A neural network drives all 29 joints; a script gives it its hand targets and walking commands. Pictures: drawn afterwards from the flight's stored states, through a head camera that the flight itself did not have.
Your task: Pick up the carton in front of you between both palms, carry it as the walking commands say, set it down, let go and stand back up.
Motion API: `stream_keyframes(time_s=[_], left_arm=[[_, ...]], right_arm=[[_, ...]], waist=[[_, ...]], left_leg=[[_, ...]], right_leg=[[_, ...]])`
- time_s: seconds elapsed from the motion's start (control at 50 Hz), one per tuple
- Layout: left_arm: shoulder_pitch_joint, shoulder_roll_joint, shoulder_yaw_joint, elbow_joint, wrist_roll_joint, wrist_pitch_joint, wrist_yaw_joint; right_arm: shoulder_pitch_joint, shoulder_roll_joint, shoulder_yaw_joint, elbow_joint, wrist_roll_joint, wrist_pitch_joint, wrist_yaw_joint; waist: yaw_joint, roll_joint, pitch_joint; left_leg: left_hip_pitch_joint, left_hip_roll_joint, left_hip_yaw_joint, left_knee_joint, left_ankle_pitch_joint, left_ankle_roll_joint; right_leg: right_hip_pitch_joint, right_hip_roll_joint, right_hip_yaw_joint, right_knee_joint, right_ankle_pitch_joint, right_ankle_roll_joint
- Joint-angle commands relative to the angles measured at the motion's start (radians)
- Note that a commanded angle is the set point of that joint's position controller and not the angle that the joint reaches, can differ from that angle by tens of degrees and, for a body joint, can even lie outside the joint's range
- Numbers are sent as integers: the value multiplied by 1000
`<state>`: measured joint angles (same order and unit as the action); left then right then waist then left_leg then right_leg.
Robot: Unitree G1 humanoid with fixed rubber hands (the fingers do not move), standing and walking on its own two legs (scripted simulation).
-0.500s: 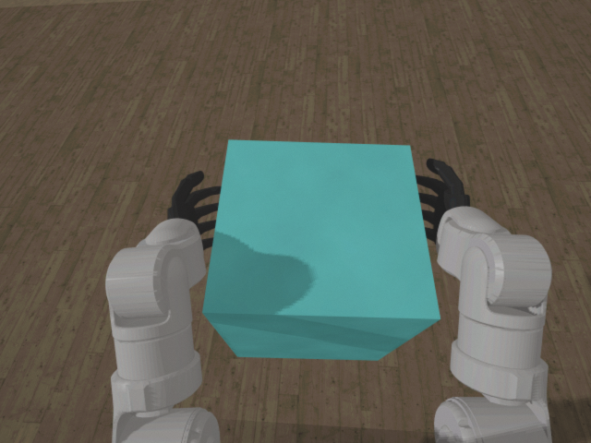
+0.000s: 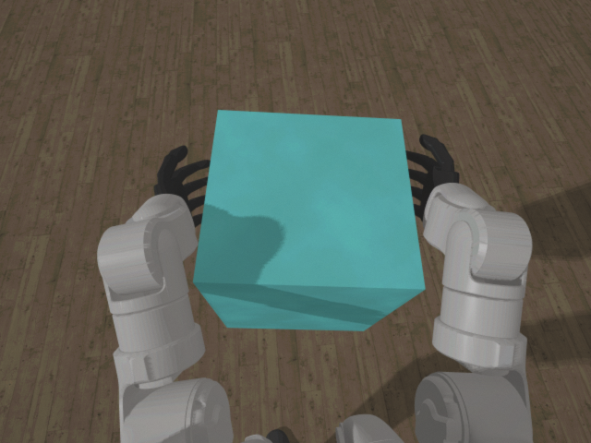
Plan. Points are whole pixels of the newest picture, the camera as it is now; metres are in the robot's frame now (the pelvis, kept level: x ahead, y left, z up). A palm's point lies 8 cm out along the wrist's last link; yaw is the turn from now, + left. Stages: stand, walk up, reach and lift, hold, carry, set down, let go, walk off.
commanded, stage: carry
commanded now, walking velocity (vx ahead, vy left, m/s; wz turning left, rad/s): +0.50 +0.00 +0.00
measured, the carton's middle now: (302, 237) +0.38 -0.02 +0.04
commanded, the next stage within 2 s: none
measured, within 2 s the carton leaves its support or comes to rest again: neither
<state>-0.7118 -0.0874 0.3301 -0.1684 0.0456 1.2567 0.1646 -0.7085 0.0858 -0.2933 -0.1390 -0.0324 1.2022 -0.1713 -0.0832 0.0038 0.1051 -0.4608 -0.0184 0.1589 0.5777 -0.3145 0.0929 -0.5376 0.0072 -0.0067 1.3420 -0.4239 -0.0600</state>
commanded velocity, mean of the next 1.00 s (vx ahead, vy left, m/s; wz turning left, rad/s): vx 0.50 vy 0.00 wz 0.18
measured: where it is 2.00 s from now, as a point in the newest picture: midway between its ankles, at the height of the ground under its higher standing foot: (228, 148)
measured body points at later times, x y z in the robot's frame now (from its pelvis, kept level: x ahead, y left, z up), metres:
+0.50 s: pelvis +0.33 -0.03 +0.04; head +0.39 -0.04 +0.49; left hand +0.65 +0.21 +0.19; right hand +0.74 -0.08 +0.18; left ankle +0.32 +0.09 -0.60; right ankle +0.32 -0.12 -0.70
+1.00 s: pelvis +0.63 +0.08 +0.06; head +0.68 +0.11 +0.51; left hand +0.96 +0.34 +0.20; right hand +1.04 +0.05 +0.21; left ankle +0.57 +0.12 -0.68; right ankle +0.74 -0.03 -0.57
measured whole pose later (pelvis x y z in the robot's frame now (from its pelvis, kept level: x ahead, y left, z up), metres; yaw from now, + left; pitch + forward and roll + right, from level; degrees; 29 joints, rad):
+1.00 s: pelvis +0.63 +0.08 +0.06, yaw +17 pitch +5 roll -1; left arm -0.71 -0.07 0.31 -0.14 0.05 1.25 0.16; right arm -0.71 0.08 -0.29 -0.11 -0.02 1.20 -0.19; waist -0.02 -0.01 0.04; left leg -0.24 -0.03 0.16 0.46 -0.40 0.06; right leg -0.81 -0.08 -0.04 1.20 -0.33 -0.04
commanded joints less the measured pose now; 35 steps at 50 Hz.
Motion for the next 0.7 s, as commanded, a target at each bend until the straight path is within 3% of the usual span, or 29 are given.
stream_keyframes(time_s=[0.0, 0.08, 0.16, 0.18, 0.2, 0.22, 0.24, 0.26, 0.28, 0.32, 0.34, 0.38, 0.48, 0.54, 0.58, 0.6, 0.64, 0.66, 0.68], left_arm=[[-621, -791, -659, -67, -211, -52, -81], [-564, -718, -662, -93, -183, -57, -62], [-538, -669, -656, -60, -177, -27, -60], [-544, -666, -656, -46, -183, -18, -63], [-554, -668, -655, -26, -191, -10, -67], [-555, -669, -649, 0, -200, -4, -71], [-529, -671, -642, 20, -210, -1, -75], [-558, -657, -637, 40, -205, -4, -74], [-552, -709, -640, 59, -223, -1, -80], [-666, -803, -691, -10, -296, -8, -103], [-718, -846, -711, -32, -330, -15, -113], [-772, -891, -735, -56, -376, -28, -127], [-745, -838, -723, -60, -406, -26, -133], [-702, -788, -694, -22, -393, -7, -130], [-703, -769, -679, 6, -381, 5, -131], [-709, -766, -672, 18, -374, 10, -131], [-691, -759, -651, 50, -349, 19, -127], [-679, -756, -636, 61, -331, 21, -123], [-687, -747, -619, 63, -309, 21, -118]], right_arm=[[-731, 919, 767, -172, 416, 0, 130], [-671, 835, 759, -183, 422, 5, 127], [-611, 776, 727, -92, 396, 34, 130], [-604, 769, 717, -63, 387, 41, 131], [-597, 766, 706, -33, 377, 48, 131], [-585, 765, 696, -5, 366, 54, 131], [-599, 758, 682, 11, 355, 60, 130], [-582, 782, 665, 26, 346, 68, 130], [-634, 777, 652, 29, 336, 71, 128], [-656, 833, 636, 37, 321, 63, 127], [-658, 856, 630, 39, 309, 58, 126], [-658, 870, 625, 35, 279, 48, 118], [-611, 797, 614, 27, 223, 45, 76], [-586, 761, 605, 47, 208, 65, 65], [-597, 753, 598, 68, 209, 77, 67], [-598, 757, 598, 80, 215, 83, 70], [-614, 766, 598, 107, 236, 91, 78], [-620, 781, 599, 119, 249, 92, 83], [-624, 803, 604, 131, 263, 89, 89]], waist=[[9, 55, -681], [1, 86, -626], [11, 138, -542], [24, 161, -535], [56, 163, -554], [106, 129, -610], [167, 38, -692], [150, -327, -793], [157, -298, -735], [150, -44, -610], [143, -29, -580], [134, -90, -576], [153, -142, -541], [147, -150, -489], [144, -155, -451], [123, -160, -446], [60, -211, -489], [7, -222, -553], [-37, -145, -618]], left_leg=[[763, 294, -427, -124, 509, 132], [702, 257, -340, -158, 545, 159], [544, 184, -213, -158, 629, 110], [511, 176, -191, -129, 694, 92], [467, 168, -156, -46, 786, 62], [367, 139, -105, 95, 774, 19], [179, 113, -102, 289, 495, -13], [-125, -32, -113, 594, -34, -58], [-235, -30, -200, 770, -187, -46], [-333, 35, -211, 841, -125, -32], [-346, 62, -209, 799, -85, -30], [-327, 71, -193, 731, -35, -37], [-430, 60, -111, 565, -5, -43], [-368, 60, -64, 348, 92, -30], [-266, 34, 8, 216, 129, -10], [-182, 8, 45, 158, 124, 4], [0, -84, 125, 104, 107, 25], [169, -124, 135, 29, 105, 44], [420, -109, 68, -63, 148, 54]], right_leg=[[-282, -43, 26, -45, 28, -5], [-297, -43, -30, -300, 44, 20], [-76, 12, -131, -638, 197, 43], [4, 35, -158, -694, 202, 38], [142, 54, -176, -765, 247, 26], [383, 53, -185, -825, 284, 11], [657, -87, -28, -814, 158, -11], [874, -408, 537, -923, 169, -176], [853, -420, 648, -990, 262, -212], [766, -392, 415, -909, 484, -173], [732, -367, 328, -915, 512, -138], [707, -328, 210, -945, 433, -86], [773, -331, 44, -970, 533, -105], [731, -296, -78, -982, 567, -79], [686, -285, -159, -1000, 626, -50], [662, -277, -208, -971, 753, -27], [676, -283, -277, -782, 1157, 15], [638, -288, -300, -604, 1228, 37], [494, -256, -279, -383, 1000, 71]])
